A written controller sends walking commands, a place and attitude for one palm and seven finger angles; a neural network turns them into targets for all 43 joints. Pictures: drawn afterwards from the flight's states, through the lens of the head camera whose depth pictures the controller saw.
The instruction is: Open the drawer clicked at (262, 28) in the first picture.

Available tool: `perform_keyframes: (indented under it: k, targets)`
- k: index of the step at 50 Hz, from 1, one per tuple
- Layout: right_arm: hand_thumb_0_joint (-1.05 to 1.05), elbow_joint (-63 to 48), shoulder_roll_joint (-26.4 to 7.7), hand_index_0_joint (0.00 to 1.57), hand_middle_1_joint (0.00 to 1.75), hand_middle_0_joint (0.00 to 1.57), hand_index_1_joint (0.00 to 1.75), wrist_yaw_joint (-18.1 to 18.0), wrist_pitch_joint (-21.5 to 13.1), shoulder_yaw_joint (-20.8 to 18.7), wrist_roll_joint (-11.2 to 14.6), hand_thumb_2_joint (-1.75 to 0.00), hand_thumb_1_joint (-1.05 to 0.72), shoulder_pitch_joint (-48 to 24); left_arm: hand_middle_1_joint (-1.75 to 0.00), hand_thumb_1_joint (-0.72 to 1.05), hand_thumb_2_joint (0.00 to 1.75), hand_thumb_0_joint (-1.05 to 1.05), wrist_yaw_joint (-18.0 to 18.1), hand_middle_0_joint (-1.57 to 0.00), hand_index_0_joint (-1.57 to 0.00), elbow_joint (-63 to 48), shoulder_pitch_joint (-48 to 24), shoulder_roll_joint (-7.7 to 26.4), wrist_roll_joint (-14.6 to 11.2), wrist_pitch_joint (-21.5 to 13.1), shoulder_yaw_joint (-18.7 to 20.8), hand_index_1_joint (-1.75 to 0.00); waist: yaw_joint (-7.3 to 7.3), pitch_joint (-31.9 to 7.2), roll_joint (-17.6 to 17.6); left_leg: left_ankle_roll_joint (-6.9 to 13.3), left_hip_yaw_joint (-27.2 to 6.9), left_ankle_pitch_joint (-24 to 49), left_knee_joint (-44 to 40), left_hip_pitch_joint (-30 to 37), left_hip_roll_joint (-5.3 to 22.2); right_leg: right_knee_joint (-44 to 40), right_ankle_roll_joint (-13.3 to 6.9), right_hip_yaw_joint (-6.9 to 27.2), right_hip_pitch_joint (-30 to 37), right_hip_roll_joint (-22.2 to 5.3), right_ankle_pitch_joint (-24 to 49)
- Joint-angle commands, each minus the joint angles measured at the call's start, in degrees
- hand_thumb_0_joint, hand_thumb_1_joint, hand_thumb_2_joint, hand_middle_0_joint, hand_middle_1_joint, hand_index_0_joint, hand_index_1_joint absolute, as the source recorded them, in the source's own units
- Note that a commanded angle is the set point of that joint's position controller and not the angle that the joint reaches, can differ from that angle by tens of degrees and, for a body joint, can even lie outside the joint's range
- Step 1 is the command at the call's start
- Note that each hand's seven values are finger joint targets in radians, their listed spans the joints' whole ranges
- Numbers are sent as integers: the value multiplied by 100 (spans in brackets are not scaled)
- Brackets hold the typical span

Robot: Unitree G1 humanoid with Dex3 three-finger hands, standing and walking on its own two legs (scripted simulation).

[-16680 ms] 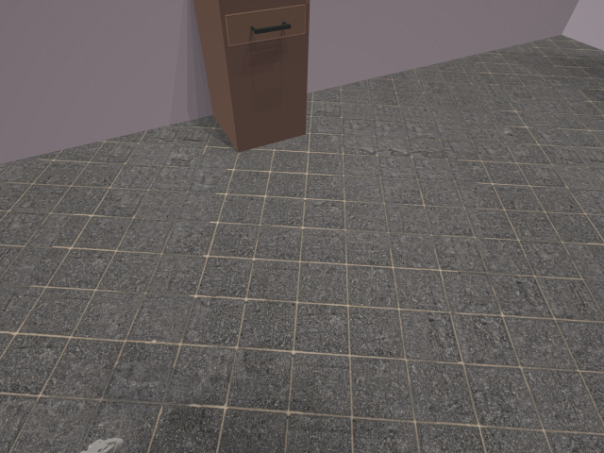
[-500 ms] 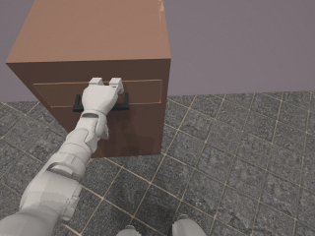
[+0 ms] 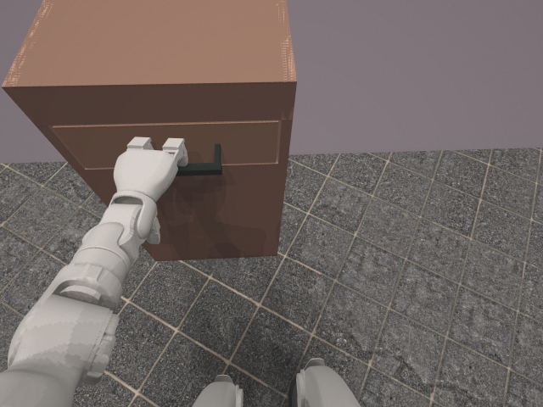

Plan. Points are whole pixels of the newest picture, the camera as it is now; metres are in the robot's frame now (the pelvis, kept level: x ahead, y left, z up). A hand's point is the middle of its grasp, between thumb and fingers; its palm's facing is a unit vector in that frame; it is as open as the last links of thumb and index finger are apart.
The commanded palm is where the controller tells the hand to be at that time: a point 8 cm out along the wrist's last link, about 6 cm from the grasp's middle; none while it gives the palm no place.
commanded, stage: lower the fingers behind the handle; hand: left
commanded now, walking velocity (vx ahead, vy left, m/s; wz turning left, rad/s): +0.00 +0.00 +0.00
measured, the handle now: (174, 160) +0.54 +0.17 -0.05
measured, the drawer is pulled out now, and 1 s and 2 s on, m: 0.00 0.00 0.00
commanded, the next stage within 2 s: close the thumb around the handle in 1.28 s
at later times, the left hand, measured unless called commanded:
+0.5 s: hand (169, 189) +0.48 +0.17 -0.05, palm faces -0.14 -0.03 -0.99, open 13.8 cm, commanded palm +0.46 +0.17 -0.01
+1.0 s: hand (169, 196) +0.47 +0.17 -0.07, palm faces -0.10 +0.00 -1.00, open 13.9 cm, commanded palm +0.45 +0.18 -0.03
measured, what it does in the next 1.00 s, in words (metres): stands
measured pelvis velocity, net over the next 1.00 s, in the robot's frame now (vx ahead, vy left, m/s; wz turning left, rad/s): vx -0.01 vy -0.01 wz -0.02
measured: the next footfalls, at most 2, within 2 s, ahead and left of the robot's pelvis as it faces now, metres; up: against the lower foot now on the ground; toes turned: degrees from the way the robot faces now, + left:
none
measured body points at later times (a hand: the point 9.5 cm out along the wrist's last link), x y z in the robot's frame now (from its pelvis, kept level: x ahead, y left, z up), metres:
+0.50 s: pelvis +0.00 +0.00 -0.02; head +0.13 -0.01 +0.42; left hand +0.48 +0.17 +0.00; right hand +0.01 -0.26 -0.15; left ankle -0.02 +0.11 -0.67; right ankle +0.04 -0.10 -0.67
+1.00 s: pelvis -0.01 -0.01 -0.03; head +0.13 -0.02 +0.39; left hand +0.47 +0.17 -0.02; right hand +0.02 -0.27 -0.17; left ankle -0.02 +0.10 -0.67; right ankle +0.04 -0.10 -0.67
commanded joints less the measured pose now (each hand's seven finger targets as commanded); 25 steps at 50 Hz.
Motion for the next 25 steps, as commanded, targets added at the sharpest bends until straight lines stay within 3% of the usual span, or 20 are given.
perform_keyframes:
  k: [1, 4, 5, 7, 8, 9, 10, 12, 14, 15, 19, 21, 23, 25]
  targets:
    - [0, -209, -845, 20, 30, 20, 30, 69, -94, -306, -134, -90, -90, 719, -120, -50, 30, 0, 854, -30, -30, -1094, -2887, 865, 121, -132, 661, -120, -359, -2389, 572, -33, -180, 1972, -311, 1136, 69, -183, -128, 100, 741, 91, 979]
    - [0, -244, -852, 20, 30, 20, 30, 203, 40, -295, -213, -90, -90, 631, -120, -50, 30, 0, 1389, -30, -30, -1100, -2898, 1151, 209, 260, 1030, -120, -205, -3002, 751, -92, -111, 2499, -178, 1173, 50, 16, -122, 85, 1032, 104, 1401]
    - [0, -235, -860, 20, 30, 20, 30, 237, 97, -296, -222, -90, -90, 600, -120, -50, 30, 0, 1509, -30, -30, -936, -2766, 1191, 236, 462, 1103, -120, -184, -3111, 577, -95, -86, 2616, -143, 1111, 46, 60, -107, 74, 1181, 102, 1554]
    - [0, -249, -904, 20, 30, 20, 30, 285, 194, -256, -223, -90, -90, 517, -120, -50, 30, 0, 1640, -30, -30, -747, -2777, 1314, 249, 884, 1160, -120, -193, -3214, 558, -75, -27, 2636, -132, 1008, 52, 87, -76, 85, 1352, 102, 1708]
    - [0, -264, -893, 20, 30, 20, 30, 309, 226, -246, -204, -90, -90, 474, -120, -50, 30, 0, 1624, -30, -30, -557, -2704, 1157, 234, 1108, 1012, -120, -220, -3096, 547, -59, 21, 2535, -190, 972, 52, 9, -62, 85, 1443, 102, 1710]
    - [0, -270, -925, 20, 30, 20, 30, 310, 249, -230, -169, -90, -90, 454, -120, -50, 30, 0, 1582, -30, -30, -524, -2711, 1277, 218, 1278, 1054, -120, -201, -3132, 405, -37, 37, 2441, -240, 936, 54, -39, -44, 105, 1613, 95, 1725]
    - [0, -302, -914, 20, 30, 20, 30, 308, 256, -233, -139, -90, -90, 428, -120, -50, 30, 0, 1485, -30, -30, -479, -2716, 1116, 189, 1427, 863, -120, -262, -3121, 429, -16, 69, 2374, -293, 985, 55, -129, -27, 129, 1715, 97, 1767]
    - [0, -324, -952, 20, 30, 20, 30, 273, 260, -212, -80, -90, -90, 454, -120, -50, 30, 0, 1182, -30, -30, -334, -2629, 1156, 19, 1591, 813, -120, -319, -3189, 179, 45, 97, 2199, -366, 904, 52, -230, 15, 182, 2040, 81, 1847]
    - [0, -353, -925, 20, 30, 20, 30, 199, 217, -217, -32, -90, -90, 500, -120, -50, 30, 0, 814, -30, -30, -424, -2680, 941, -152, 1524, 572, -120, -425, -3187, -79, 116, 125, 1972, -405, 830, 46, -347, 57, 248, 2262, 74, 1839]
    - [0, -335, -920, 20, 30, 20, 30, 156, 191, -203, -14, -90, -90, 529, -120, -50, 30, 0, 632, -30, -30, -367, -2591, 954, -202, 1441, 544, -120, -449, -3001, -214, 137, 126, 1828, -431, 708, 44, -391, 68, 279, 2310, 63, 1797]
    - [0, -294, -874, 20, 30, 20, 30, 40, 10, -193, -29, -90, -90, 626, -120, -50, 30, 0, 222, -30, -30, -542, -2454, 742, -212, 693, 387, -120, -507, -2489, -287, 188, 100, 1465, -312, 415, 49, -319, 44, 317, 1843, 38, 1451]
    - [0, -266, -876, 20, 30, 20, 30, 42, -41, -171, -69, -90, -90, 652, -120, -50, 30, 0, 244, -30, -30, -598, -2287, 887, -91, 350, 532, -120, -378, -2376, -127, 172, 45, 1511, -223, 311, 46, -149, -20, 300, 1576, 55, 1354]
    - [0, -280, -837, 20, 30, 20, 30, 76, -71, -196, -95, -90, -90, 650, -120, -50, 30, 0, 364, -30, -30, -536, -1897, 789, 40, 131, 575, -120, -282, -2271, 14, 139, 41, 1614, -98, 283, 61, -15, -60, 262, 1229, 75, 1301]
    - [0, -285, -838, 20, 30, 20, 30, 128, -57, -221, -156, -90, -90, 665, -120, -50, 30, 0, 634, -30, -30, -668, -1811, 886, 172, 15, 752, -120, -152, -2447, 246, 84, 24, 1918, 37, 309, 67, 177, -101, 236, 1052, 90, 1428]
